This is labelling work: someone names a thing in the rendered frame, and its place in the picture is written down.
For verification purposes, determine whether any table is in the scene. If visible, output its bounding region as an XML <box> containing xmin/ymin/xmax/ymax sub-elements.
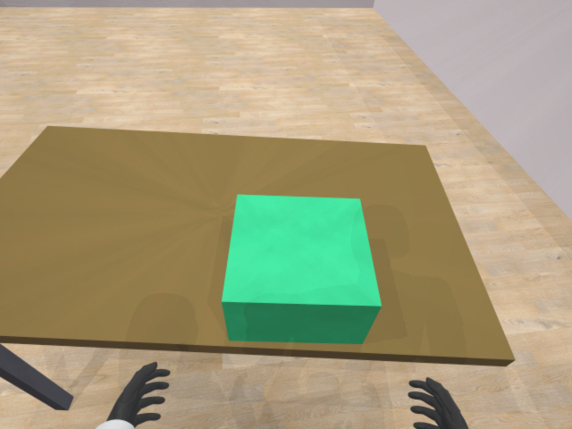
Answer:
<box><xmin>0</xmin><ymin>126</ymin><xmax>515</xmax><ymax>410</ymax></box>

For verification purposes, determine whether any right robot hand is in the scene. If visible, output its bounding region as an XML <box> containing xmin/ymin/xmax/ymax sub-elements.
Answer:
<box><xmin>408</xmin><ymin>377</ymin><xmax>468</xmax><ymax>429</ymax></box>

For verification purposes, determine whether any carton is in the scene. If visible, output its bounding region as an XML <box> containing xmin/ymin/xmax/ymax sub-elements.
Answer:
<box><xmin>222</xmin><ymin>195</ymin><xmax>382</xmax><ymax>344</ymax></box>

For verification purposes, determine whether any left robot hand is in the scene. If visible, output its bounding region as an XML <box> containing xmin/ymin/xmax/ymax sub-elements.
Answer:
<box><xmin>106</xmin><ymin>362</ymin><xmax>170</xmax><ymax>428</ymax></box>

